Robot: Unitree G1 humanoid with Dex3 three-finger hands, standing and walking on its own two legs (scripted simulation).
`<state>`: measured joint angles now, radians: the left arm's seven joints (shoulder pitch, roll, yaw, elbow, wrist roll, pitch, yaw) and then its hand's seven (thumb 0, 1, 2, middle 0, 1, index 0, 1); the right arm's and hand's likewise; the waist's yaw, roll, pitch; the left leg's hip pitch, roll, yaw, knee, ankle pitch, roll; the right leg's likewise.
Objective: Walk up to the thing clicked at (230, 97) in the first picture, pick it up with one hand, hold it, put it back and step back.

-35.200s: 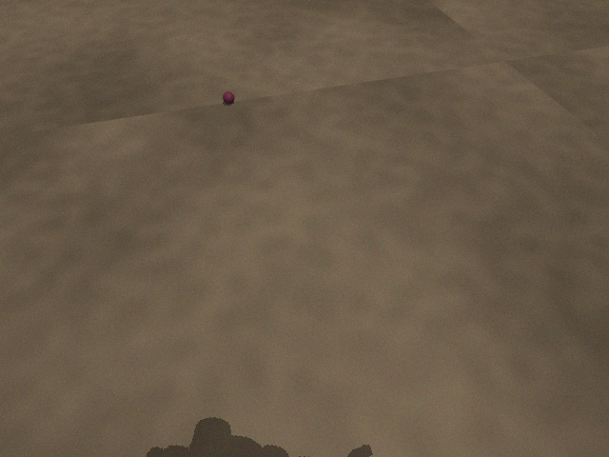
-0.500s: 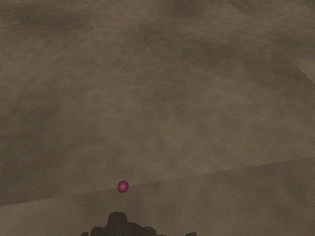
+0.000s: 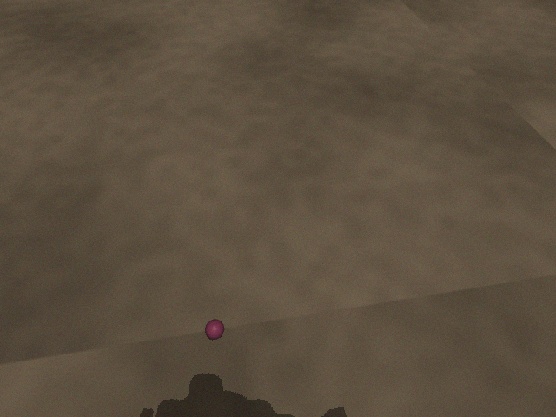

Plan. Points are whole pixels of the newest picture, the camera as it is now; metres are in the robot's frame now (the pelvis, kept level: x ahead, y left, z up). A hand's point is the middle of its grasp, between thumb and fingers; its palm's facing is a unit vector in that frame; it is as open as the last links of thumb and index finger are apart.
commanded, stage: stand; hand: left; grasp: from above
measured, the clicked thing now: (214, 329) +0.50 +0.24 -0.75
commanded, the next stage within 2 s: step back in 0.14 s
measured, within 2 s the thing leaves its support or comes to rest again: neither
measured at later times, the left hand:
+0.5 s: hand out of the picture +0.10 +0.31 -0.18, palm faces -0.03 -0.92 -0.39, open 7.4 cm
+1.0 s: hand out of the picture -0.05 +0.27 -0.15, palm faces -0.07 -0.91 -0.41, open 7.4 cm
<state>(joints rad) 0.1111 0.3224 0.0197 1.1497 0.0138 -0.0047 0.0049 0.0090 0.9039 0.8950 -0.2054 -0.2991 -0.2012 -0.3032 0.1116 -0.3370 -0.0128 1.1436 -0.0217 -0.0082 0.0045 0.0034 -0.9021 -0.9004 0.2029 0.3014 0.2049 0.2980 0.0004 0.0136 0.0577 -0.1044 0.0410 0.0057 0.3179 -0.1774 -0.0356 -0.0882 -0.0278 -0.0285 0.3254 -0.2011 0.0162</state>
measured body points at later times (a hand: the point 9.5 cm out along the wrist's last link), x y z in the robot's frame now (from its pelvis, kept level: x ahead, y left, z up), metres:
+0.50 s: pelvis -0.06 +0.04 -0.03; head +0.02 +0.06 +0.42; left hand +0.10 +0.35 -0.15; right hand +0.02 -0.29 -0.13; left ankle -0.05 +0.14 -0.75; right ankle -0.04 -0.12 -0.71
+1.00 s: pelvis -0.17 +0.02 -0.02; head -0.11 -0.01 +0.43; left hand -0.05 +0.32 -0.12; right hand -0.09 -0.31 -0.15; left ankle -0.17 +0.16 -0.67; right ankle -0.14 -0.09 -0.75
